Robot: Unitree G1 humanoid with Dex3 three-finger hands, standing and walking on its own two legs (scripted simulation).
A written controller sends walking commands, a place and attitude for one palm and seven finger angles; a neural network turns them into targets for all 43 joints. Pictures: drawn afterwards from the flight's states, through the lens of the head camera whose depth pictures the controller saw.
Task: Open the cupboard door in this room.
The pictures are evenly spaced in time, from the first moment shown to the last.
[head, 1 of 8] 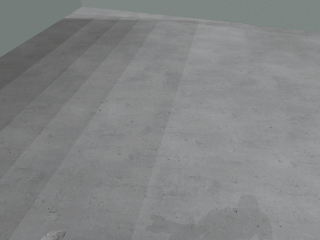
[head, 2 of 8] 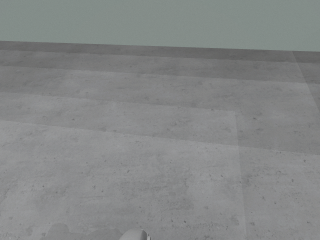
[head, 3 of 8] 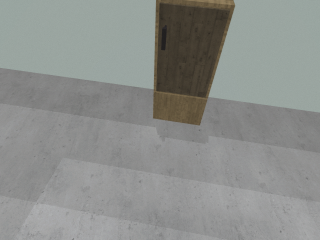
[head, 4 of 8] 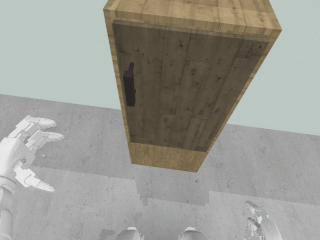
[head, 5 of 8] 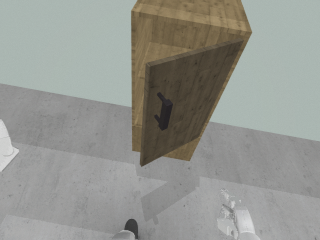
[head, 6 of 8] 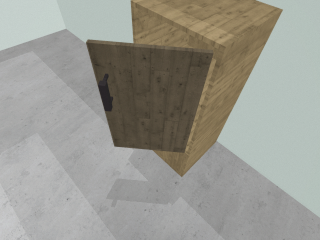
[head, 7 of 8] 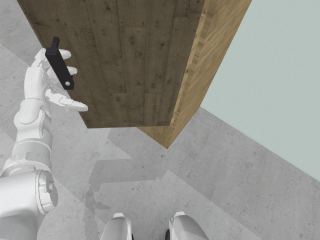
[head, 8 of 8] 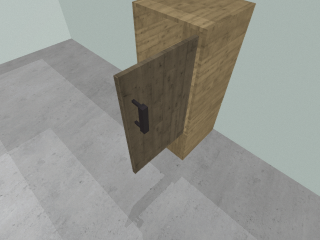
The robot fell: no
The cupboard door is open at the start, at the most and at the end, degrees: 0 89 88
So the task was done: yes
